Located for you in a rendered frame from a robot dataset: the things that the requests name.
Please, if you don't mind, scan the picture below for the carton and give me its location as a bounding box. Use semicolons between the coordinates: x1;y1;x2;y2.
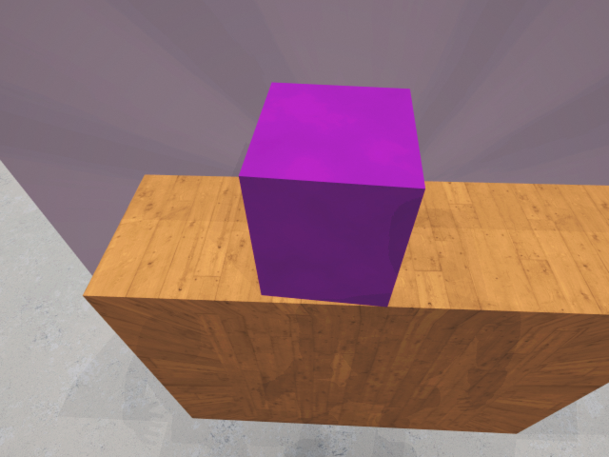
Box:
239;83;425;307

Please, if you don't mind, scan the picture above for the pedestal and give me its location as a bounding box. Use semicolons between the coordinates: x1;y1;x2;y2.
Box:
83;174;609;434

